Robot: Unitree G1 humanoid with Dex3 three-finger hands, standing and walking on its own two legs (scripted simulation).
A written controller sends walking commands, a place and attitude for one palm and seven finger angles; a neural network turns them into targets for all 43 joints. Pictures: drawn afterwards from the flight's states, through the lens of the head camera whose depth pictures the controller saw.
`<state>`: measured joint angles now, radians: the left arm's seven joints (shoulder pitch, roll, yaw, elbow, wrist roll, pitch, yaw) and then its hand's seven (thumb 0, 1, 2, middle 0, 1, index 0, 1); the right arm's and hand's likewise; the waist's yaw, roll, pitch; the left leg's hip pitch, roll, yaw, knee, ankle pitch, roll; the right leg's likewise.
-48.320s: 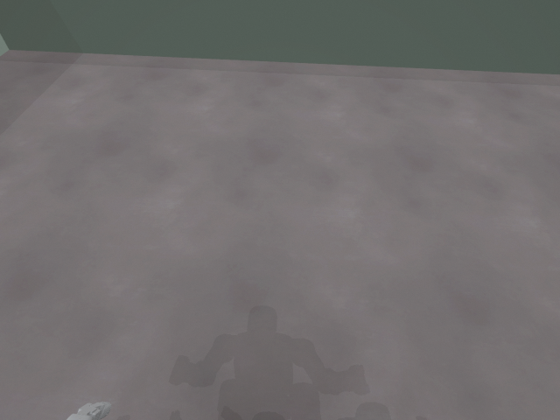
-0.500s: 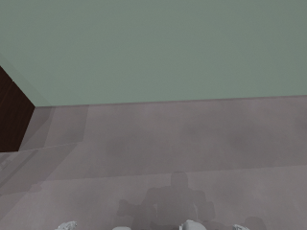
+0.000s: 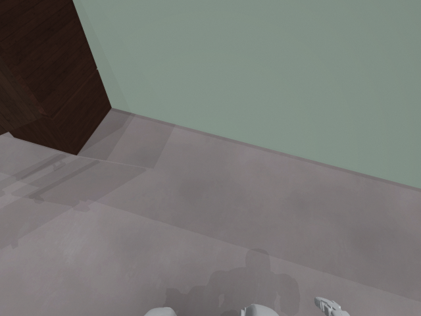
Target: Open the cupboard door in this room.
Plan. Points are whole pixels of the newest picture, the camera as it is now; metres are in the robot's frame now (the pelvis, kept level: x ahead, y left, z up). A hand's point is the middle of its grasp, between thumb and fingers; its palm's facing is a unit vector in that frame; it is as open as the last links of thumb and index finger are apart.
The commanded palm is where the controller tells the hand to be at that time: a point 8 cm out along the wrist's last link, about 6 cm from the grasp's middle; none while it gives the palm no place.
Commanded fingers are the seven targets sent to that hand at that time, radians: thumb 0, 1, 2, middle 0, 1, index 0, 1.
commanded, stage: turn to face it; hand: left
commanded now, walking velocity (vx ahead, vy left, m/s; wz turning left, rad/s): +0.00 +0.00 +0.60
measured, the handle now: out of the picture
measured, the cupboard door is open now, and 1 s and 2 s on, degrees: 56 56 56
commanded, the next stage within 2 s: take the last steps up to it in 1.14 s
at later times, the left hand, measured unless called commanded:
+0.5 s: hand out of the picture +0.03 +0.15 -0.14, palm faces +0.30 -0.92 -0.24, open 7.4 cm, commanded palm none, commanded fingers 0.00 0.90 0.90 -0.20 -0.30 -0.20 -0.30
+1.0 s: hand out of the picture +0.03 +0.17 -0.14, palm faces +0.53 -0.79 -0.30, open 7.4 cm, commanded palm none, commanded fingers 0.00 0.90 0.90 -0.20 -0.30 -0.20 -0.30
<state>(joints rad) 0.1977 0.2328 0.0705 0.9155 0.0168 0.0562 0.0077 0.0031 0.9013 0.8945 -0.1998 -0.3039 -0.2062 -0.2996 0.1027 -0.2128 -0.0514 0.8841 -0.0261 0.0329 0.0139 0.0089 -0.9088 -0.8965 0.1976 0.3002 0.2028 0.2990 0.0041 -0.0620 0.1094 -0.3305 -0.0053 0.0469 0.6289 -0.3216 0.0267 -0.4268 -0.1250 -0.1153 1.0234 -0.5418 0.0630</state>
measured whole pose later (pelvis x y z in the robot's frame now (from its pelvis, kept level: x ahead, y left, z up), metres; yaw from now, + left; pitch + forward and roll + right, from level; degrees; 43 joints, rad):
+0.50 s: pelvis +0.02 -0.06 +0.01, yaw +18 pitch +1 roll +2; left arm 0.21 0.18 0.04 0.88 0.02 0.01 0.01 0.00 0.90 0.89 -0.20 -0.30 -0.21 -0.30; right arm 0.11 -0.25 -0.07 0.93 -0.02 0.09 0.03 0.01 -0.91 -0.90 0.20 0.30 0.20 0.30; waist -0.01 -0.02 0.12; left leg -0.45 0.02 0.06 0.94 -0.44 -0.06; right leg -0.20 -0.12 -0.22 0.54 -0.35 -0.01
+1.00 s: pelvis +0.05 -0.07 +0.00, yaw +32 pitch +2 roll +1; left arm 0.16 0.23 0.07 0.87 0.02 0.01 0.00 0.00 0.90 0.90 -0.20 -0.30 -0.20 -0.30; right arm 0.17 -0.22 -0.06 0.93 -0.02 0.06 0.00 0.01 -0.90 -0.90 0.20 0.30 0.21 0.30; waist 0.00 0.02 0.08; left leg -0.36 -0.02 -0.07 0.66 -0.36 -0.02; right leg -0.30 -0.05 -0.05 0.60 -0.33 0.01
